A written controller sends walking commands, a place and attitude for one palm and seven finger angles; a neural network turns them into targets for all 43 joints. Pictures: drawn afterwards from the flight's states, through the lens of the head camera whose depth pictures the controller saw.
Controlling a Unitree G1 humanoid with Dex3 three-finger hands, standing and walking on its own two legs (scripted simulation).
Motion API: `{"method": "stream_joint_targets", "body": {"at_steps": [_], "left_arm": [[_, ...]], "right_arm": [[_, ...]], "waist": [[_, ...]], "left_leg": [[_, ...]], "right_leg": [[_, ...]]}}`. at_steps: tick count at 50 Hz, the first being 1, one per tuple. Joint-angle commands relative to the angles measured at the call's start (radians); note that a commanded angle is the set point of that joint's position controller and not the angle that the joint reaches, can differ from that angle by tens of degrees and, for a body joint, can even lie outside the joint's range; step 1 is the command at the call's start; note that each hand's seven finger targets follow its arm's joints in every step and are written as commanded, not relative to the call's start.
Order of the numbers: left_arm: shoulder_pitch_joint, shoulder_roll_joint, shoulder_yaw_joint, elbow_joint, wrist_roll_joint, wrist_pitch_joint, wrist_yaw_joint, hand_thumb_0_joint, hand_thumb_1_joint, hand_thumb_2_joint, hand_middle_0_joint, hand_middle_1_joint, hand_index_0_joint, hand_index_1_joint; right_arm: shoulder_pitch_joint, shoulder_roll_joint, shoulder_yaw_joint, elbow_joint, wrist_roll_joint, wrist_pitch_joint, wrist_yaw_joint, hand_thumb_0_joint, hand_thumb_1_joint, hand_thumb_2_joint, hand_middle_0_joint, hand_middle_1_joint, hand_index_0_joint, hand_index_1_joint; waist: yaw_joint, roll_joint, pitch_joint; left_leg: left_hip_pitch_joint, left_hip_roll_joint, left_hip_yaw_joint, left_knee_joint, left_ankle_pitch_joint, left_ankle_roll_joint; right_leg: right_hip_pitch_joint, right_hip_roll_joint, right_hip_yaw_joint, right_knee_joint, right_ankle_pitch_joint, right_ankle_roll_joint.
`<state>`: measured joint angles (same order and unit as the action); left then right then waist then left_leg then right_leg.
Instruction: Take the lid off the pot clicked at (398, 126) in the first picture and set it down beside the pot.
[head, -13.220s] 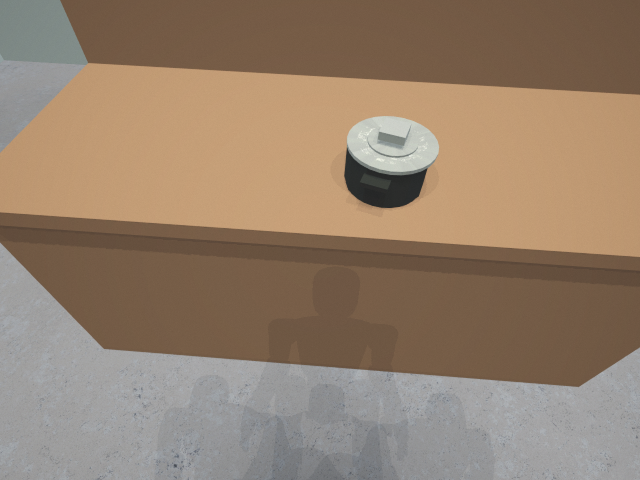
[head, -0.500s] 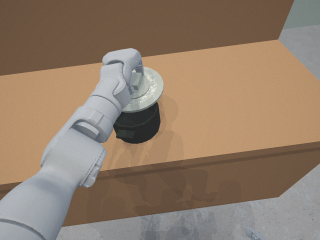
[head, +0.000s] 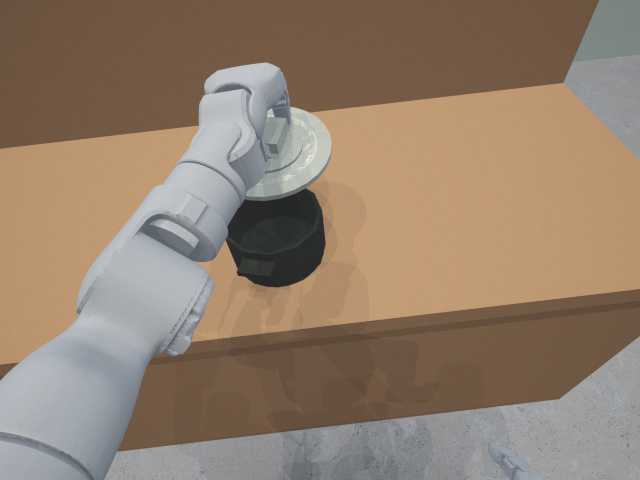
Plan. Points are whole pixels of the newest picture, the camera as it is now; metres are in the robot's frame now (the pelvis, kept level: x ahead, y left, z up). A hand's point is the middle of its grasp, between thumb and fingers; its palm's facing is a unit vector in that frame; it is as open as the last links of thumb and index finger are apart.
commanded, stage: lift the lid straight up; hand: left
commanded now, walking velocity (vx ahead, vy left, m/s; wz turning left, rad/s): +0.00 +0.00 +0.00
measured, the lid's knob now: (264, 134) +0.51 +0.05 +0.17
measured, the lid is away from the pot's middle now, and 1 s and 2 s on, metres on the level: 0.02 0.05 0.17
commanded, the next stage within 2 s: move the lid sideways beside the pot in 0.36 s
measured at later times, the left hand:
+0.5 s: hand (259, 123) +0.48 +0.05 +0.21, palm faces -0.21 -0.06 -0.98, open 8.6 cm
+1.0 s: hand (202, 129) +0.48 +0.12 +0.21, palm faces -0.24 -0.07 -0.97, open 8.6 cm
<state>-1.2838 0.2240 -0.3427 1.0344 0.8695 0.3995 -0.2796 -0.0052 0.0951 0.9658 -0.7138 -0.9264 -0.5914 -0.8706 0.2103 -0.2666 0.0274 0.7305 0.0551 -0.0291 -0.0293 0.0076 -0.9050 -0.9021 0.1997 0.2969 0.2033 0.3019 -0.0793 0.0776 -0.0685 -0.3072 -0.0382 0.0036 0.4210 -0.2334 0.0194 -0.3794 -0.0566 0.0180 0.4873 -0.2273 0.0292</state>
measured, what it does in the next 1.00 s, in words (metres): stands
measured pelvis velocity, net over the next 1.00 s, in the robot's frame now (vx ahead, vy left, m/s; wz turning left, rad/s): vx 0.00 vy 0.00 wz -0.01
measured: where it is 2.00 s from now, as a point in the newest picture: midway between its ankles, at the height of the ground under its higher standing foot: outside the picture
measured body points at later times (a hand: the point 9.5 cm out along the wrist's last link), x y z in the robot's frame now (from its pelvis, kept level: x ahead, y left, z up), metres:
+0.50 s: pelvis +0.00 +0.00 +0.00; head +0.02 -0.04 +0.45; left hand +0.48 +0.05 +0.27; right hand +0.12 -0.24 -0.13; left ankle -0.02 +0.11 -0.74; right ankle +0.01 -0.14 -0.74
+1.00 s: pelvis +0.00 +0.00 +0.00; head +0.03 -0.03 +0.45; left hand +0.49 +0.12 +0.26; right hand +0.10 -0.26 -0.13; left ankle -0.02 +0.11 -0.74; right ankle +0.01 -0.14 -0.74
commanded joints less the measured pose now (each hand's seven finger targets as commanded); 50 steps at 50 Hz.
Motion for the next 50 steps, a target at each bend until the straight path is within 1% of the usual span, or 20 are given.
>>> {"method": "stream_joint_targets", "body": {"at_steps": [1, 4, 5, 7, 12, 14, 16, 19, 21, 24, 25, 30, 34, 36, 38, 41, 43, 45, 49, 50], "left_arm": [[-0.671, 0.268, 0.091, -0.201, 0.05, 0.006, 0.06, 0.0, 0.496, 1.149, -0.87, -1.018, -0.775, -0.976], [-0.681, 0.21, 0.053, -0.24, 0.051, 0.007, 0.045, 0.0, 0.496, 1.149, -0.87, -1.018, -0.775, -0.976], [-0.693, 0.252, 0.079, -0.248, 0.054, 0.007, 0.041, 0.0, 0.496, 1.149, -0.87, -1.018, -0.775, -0.976], [-0.671, 0.277, 0.102, -0.2, 0.054, 0.024, 0.036, 0.0, 0.496, 1.149, -0.87, -1.018, -0.775, -0.976], [-0.638, 0.217, 0.055, -0.154, 0.063, 0.036, 0.01, 0.0, 0.496, 1.149, -0.87, -1.018, -0.775, -0.976], [-0.708, 0.18, 0.031, -0.253, 0.04, 0.012, -0.001, 0.0, 0.496, 1.149, -0.87, -1.018, -0.775, -0.976], [-0.732, 0.214, 0.05, -0.316, 0.043, -0.006, 0.0, 0.0, 0.496, 1.149, -0.87, -1.018, -0.775, -0.976], [-0.687, 0.205, 0.055, -0.247, 0.045, 0.0, 0.007, 0.0, 0.496, 1.149, -0.87, -1.018, -0.775, -0.976], [-0.714, 0.201, 0.044, -0.243, 0.049, 0.006, 0.022, 0.0, 0.496, 1.149, -0.87, -1.018, -0.775, -0.976], [-0.705, 0.227, 0.076, -0.253, 0.047, 0.002, 0.04, 0.0, 0.496, 1.149, -0.87, -1.018, -0.775, -0.976], [-0.7, 0.295, 0.118, -0.235, 0.061, 0.003, 0.048, 0.0, 0.496, 1.149, -0.87, -1.018, -0.775, -0.976], [-0.669, 0.263, 0.076, -0.177, 0.087, 0.025, 0.041, 0.0, 0.496, 1.149, -0.87, -1.018, -0.775, -0.976], [-0.686, 0.333, 0.123, -0.208, 0.072, 0.011, 0.015, 0.0, 0.496, 1.149, -0.87, -1.018, -0.775, -0.976], [-0.67, 0.412, 0.165, -0.22, 0.093, -0.011, 0.002, 0.0, 0.496, 1.149, -0.87, -1.018, -0.775, -0.976], [-0.638, 0.347, 0.101, -0.181, 0.104, -0.011, -0.016, 0.0, 0.496, 1.149, -0.87, -1.018, -0.775, -0.976], [-0.632, 0.404, 0.152, -0.262, 0.087, -0.054, -0.03, 0.0, 0.496, 1.149, -0.87, -1.018, -0.775, -0.976], [-0.627, 0.347, 0.099, -0.286, 0.078, -0.063, -0.045, 0.0, 0.496, 1.149, -0.87, -1.018, -0.775, -0.976], [-0.614, 0.425, 0.16, -0.33, 0.077, -0.086, -0.05, 0.0, 0.496, 1.149, -0.87, -1.018, -0.775, -0.976], [-0.586, 0.397, 0.124, -0.329, 0.076, -0.095, -0.062, 0.0, 0.496, 1.149, -0.87, -1.018, -0.775, -0.976], [-0.595, 0.456, 0.166, -0.355, 0.084, -0.101, -0.058, 0.0, 0.496, 1.149, -0.87, -1.018, -0.775, -0.976]], "right_arm": [[-0.034, -0.098, -0.033, -0.11, 0.001, -0.038, -0.004, 0.0, -0.9, -0.9, 0.2, 0.3, 0.2, 0.3], [-0.046, -0.089, -0.033, -0.131, 0.0, -0.04, 0.003, 0.0, -0.9, -0.9, 0.2, 0.3, 0.2, 0.3], [-0.049, -0.095, -0.033, -0.128, -0.001, -0.038, 0.005, 0.0, -0.9, -0.9, 0.2, 0.3, 0.2, 0.3], [-0.042, -0.099, -0.031, -0.12, -0.002, -0.032, 0.001, 0.0, -0.9, -0.9, 0.2, 0.3, 0.2, 0.3], [-0.043, -0.103, -0.03, -0.119, 0.002, -0.017, 0.003, 0.0, -0.9, -0.9, 0.2, 0.3, 0.2, 0.3], [-0.056, -0.094, -0.03, -0.141, 0.001, -0.024, 0.006, 0.0, -0.9, -0.9, 0.2, 0.3, 0.2, 0.3], [-0.052, -0.089, -0.034, -0.145, -0.005, -0.035, 0.006, 0.0, -0.9, -0.9, 0.2, 0.3, 0.2, 0.3], [-0.044, -0.091, -0.031, -0.133, 0.0, -0.028, 0.007, 0.0, -0.9, -0.9, 0.2, 0.3, 0.2, 0.3], [-0.054, -0.09, -0.029, -0.127, 0.001, -0.029, 0.009, 0.0, -0.9, -0.9, 0.2, 0.3, 0.2, 0.3], [-0.053, -0.089, -0.029, -0.133, -0.002, -0.034, 0.005, 0.0, -0.9, -0.9, 0.2, 0.3, 0.2, 0.3], [-0.058, -0.097, -0.026, -0.129, -0.004, -0.032, 0.002, 0.0, -0.9, -0.9, 0.2, 0.3, 0.2, 0.3], [-0.072, -0.096, -0.023, -0.137, 0.003, -0.017, -0.001, 0.0, -0.9, -0.9, 0.2, 0.3, 0.2, 0.3], [-0.061, -0.1, -0.024, -0.153, 0.003, -0.019, -0.019, 0.0, -0.9, -0.9, 0.2, 0.3, 0.2, 0.3], [-0.053, -0.104, -0.026, -0.153, -0.001, -0.024, -0.027, 0.0, -0.9, -0.9, 0.2, 0.3, 0.2, 0.3], [-0.043, -0.106, -0.025, -0.148, 0.008, -0.018, -0.029, 0.0, -0.9, -0.9, 0.2, 0.3, 0.2, 0.3], [-0.045, -0.109, -0.031, -0.165, 0.004, -0.026, -0.027, 0.0, -0.9, -0.9, 0.2, 0.3, 0.2, 0.3], [-0.036, -0.106, -0.034, -0.163, 0.01, -0.025, -0.025, 0.0, -0.9, -0.9, 0.2, 0.3, 0.2, 0.3], [-0.038, -0.112, -0.036, -0.171, 0.007, -0.029, -0.025, 0.0, -0.9, -0.9, 0.2, 0.3, 0.2, 0.3], [-0.029, -0.114, -0.037, -0.165, 0.014, -0.021, -0.022, 0.0, -0.9, -0.9, 0.2, 0.3, 0.2, 0.3], [-0.028, -0.119, -0.038, -0.163, 0.012, -0.021, -0.022, 0.0, -0.9, -0.9, 0.2, 0.3, 0.2, 0.3]], "waist": [[-0.004, -0.161, -0.457], [0.001, -0.169, -0.485], [0.003, -0.173, -0.491], [0.005, -0.19, -0.462], [-0.007, -0.199, -0.409], [-0.008, -0.168, -0.46], [0.0, -0.138, -0.525], [0.002, -0.183, -0.463], [0.0, -0.16, -0.435], [0.008, -0.176, -0.461], [0.016, -0.171, -0.467], [0.007, -0.169, -0.432], [0.003, -0.198, -0.466], [0.01, -0.192, -0.489], [-0.007, -0.2, -0.413], [0.01, -0.159, -0.464], [-0.004, -0.157, -0.446], [0.011, -0.133, -0.461], [0.004, -0.109, -0.408], [0.01, -0.093, -0.424]], "left_leg": [[0.173, -0.014, -0.009, -0.007, 0.299, 0.043], [0.189, -0.016, -0.014, -0.001, 0.357, 0.044], [0.193, -0.012, -0.014, -0.003, 0.351, 0.043], [0.168, -0.016, -0.005, -0.009, 0.32, 0.045], [0.158, -0.014, -0.001, -0.011, 0.307, 0.044], [0.188, -0.016, -0.009, -0.008, 0.332, 0.044], [0.243, -0.013, -0.019, 0.002, 0.373, 0.044], [0.192, -0.012, -0.014, -0.009, 0.359, 0.044], [0.198, -0.013, -0.017, -0.013, 0.323, 0.04], [0.188, -0.012, -0.016, -0.012, 0.333, 0.041], [0.176, -0.011, -0.011, -0.017, 0.312, 0.041], [0.154, -0.01, -0.004, -0.025, 0.285, 0.04], [0.147, -0.015, 0.0, -0.028, 0.261, 0.051], [0.162, -0.015, 0.003, -0.025, 0.279, 0.055], [0.145, -0.014, 0.009, -0.03, 0.25, 0.053], [0.183, -0.014, 0.002, -0.026, 0.279, 0.055], [0.201, -0.013, 0.005, -0.022, 0.283, 0.056], [0.203, -0.012, 0.001, -0.018, 0.293, 0.059], [0.198, -0.011, -0.001, -0.02, 0.295, 0.057], [0.215, -0.007, -0.008, -0.019, 0.301, 0.055]], "right_leg": [[0.21, 0.049, -0.047, -0.007, 0.392, -0.052], [0.221, 0.048, -0.05, -0.003, 0.43, -0.055], [0.231, 0.047, -0.049, -0.002, 0.432, -0.052], [0.231, 0.047, -0.048, -0.008, 0.419, -0.049], [0.191, 0.049, -0.054, -0.016, 0.395, -0.051], [0.206, 0.045, -0.052, -0.011, 0.407, -0.054], [0.225, 0.046, -0.051, -0.002, 0.43, -0.053], [0.219, 0.048, -0.054, -0.015, 0.42, -0.055], [0.19, 0.051, -0.058, -0.011, 0.381, -0.056], [0.218, 0.047, -0.051, -0.015, 0.391, -0.056], [0.234, 0.047, -0.045, -0.012, 0.386, -0.055], [0.209, 0.045, -0.046, -0.016, 0.355, -0.056], [0.25, 0.039, -0.033, -0.031, 0.364, -0.047], [0.273, 0.038, -0.029, -0.027, 0.389, -0.045], [0.225, 0.041, -0.035, -0.044, 0.36, -0.044], [0.255, 0.04, -0.033, -0.037, 0.378, -0.048], [0.232, 0.042, -0.037, -0.047, 0.376, -0.045], [0.255, 0.04, -0.032, -0.048, 0.389, -0.049], [0.22, 0.041, -0.042, -0.057, 0.369, -0.054], [0.228, 0.045, -0.043, -0.052, 0.368, -0.055]]}}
